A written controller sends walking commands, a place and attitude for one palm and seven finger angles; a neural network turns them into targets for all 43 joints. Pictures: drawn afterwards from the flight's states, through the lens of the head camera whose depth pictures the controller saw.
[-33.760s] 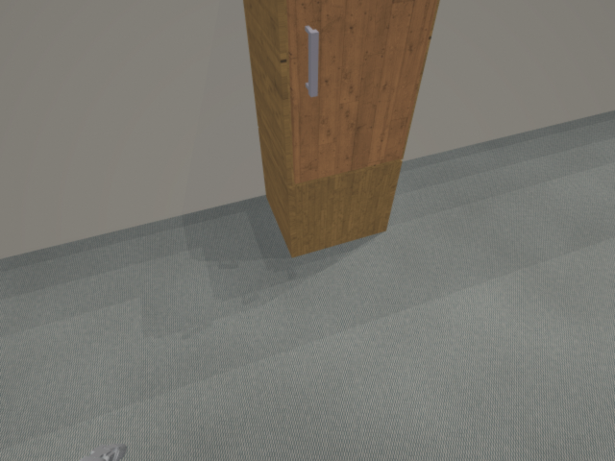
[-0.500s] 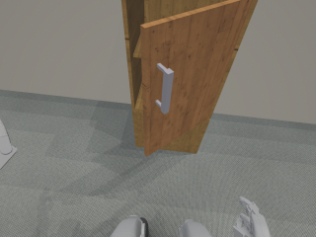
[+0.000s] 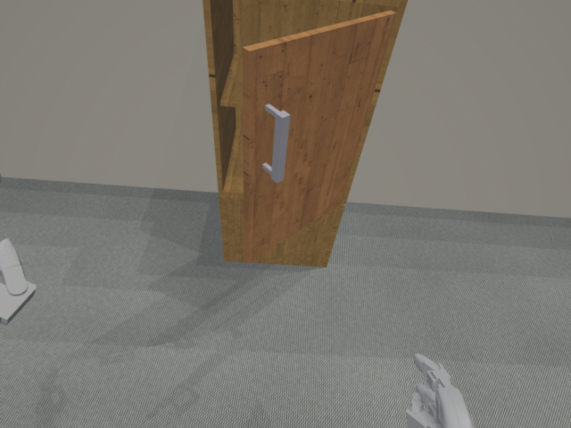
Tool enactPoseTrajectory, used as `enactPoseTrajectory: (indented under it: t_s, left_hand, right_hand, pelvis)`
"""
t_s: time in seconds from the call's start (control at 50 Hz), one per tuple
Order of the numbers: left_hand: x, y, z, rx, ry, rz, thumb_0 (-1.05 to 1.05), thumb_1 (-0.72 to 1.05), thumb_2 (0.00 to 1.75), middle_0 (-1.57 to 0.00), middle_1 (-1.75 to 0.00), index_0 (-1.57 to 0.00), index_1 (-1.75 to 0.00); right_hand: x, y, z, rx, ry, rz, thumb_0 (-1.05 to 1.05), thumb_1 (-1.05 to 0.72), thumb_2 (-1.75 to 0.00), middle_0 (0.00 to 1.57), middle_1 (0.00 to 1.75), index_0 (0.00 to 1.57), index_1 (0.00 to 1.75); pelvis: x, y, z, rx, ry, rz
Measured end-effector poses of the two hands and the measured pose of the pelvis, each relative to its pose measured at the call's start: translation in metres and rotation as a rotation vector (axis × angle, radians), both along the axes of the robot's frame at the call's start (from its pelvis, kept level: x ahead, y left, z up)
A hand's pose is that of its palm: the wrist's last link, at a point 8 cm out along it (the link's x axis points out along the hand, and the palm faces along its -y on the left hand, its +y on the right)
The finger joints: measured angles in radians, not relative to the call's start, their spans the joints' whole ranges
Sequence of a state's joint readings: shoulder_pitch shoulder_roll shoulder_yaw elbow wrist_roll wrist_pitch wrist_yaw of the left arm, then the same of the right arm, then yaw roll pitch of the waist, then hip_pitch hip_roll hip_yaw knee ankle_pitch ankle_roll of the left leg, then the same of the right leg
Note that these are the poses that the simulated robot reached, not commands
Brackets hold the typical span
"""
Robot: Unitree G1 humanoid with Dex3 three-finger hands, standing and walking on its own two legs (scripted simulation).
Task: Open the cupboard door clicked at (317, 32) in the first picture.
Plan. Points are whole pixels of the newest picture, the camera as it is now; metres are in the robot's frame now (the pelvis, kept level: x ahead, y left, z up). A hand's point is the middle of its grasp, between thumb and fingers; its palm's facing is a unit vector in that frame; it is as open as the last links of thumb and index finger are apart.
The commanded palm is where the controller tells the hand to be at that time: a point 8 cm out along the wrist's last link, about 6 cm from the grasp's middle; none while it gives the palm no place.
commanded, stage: stop stepping back and stand still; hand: left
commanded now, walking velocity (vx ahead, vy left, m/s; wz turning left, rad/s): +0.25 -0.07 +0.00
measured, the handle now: (273, 144) +0.62 +0.05 +0.06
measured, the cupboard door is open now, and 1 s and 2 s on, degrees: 42 42 42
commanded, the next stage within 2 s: let the arm hang, fingers relaxed in 0.66 s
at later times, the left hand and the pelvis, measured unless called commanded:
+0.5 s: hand (24, 313) +0.19 +0.26 +0.16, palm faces +0.40 -0.80 -0.43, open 7.4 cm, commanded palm +0.13 +0.31 +0.18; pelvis -0.03 +0.01 -0.01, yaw -2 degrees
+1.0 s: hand out of the picture +0.08 +0.22 -0.15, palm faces -0.02 -0.97 -0.26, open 7.4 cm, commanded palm none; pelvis -0.02 +0.02 -0.01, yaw +0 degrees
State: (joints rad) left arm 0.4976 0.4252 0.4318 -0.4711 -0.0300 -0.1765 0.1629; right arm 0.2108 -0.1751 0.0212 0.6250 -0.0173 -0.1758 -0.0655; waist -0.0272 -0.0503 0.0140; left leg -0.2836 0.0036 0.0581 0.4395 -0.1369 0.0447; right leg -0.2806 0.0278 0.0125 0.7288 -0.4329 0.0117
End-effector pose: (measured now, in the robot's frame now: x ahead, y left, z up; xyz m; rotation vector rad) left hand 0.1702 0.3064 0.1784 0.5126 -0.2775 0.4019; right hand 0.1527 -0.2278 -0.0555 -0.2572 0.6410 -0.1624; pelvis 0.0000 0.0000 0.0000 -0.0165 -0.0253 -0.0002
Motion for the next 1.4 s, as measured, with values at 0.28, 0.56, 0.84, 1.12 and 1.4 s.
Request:
enactPoseTrajectory:
  t_s: [0.28, 0.56, 0.84, 1.12, 1.4]
  left_hand:
    - [-0.045, -0.018, 0.002, 0.034, 0.047, 0.004, 0.01, 0.89, 0.9, -0.21, -0.3, -0.22, -0.3]
    - [-0.019, -0.003, 0.005, 0.08, 0.001, -0.046, 0.01, 0.89, 0.9, -0.21, -0.3, -0.22, -0.3]
    - [-0.005, 0.013, -0.088, -0.065, 0.429, 0.007, 0.0, 0.9, 0.9, -0.2, -0.3, -0.21, -0.3]
    - [-0.192, -0.058, -0.33, -0.61, 1.586, 0.18, 0.0, 0.99, 0.9, -0.21, -0.3, -0.21, -0.3]
    - [-0.258, -0.043, -0.314, -0.61, 1.739, 0.312, 0.0, 0.92, 0.9, -0.2, -0.3, -0.2, -0.3]
  right_hand:
    - [-0.082, -0.027, -0.037, 0.034, 0.174, -0.077, 0.01, -0.9, -0.9, 0.2, 0.3, 0.2, 0.3]
    - [-0.057, -0.007, -0.031, 0.018, 0.083, -0.094, 0.02, -0.91, -0.9, 0.2, 0.3, 0.2, 0.3]
    - [-0.015, 0.016, -0.056, 0.097, 0.159, 0.059, 0.01, -0.9, -0.9, 0.2, 0.3, 0.2, 0.3]
    - [-0.125, -0.005, -0.075, 0.019, 0.637, -0.073, 0.01, -0.91, -0.9, 0.2, 0.3, 0.2, 0.3]
    - [-0.203, 0.047, -0.095, 0.155, 0.841, -0.121, 0.01, -0.91, -0.9, 0.19, 0.3, 0.2, 0.3]
  pelvis:
    - [-0.034, -0.009, -0.001, 0.019, -0.002, -0.039]
    - [-0.024, 0.011, -0.011, 0.029, -0.009, -0.034]
    - [-0.018, 0.023, -0.011, 0.016, 0.046, -0.004]
    - [-0.022, 0.022, -0.003, 0.009, 0.003, 0.017]
    - [-0.027, 0.033, 0.002, 0.008, -0.004, 0.011]
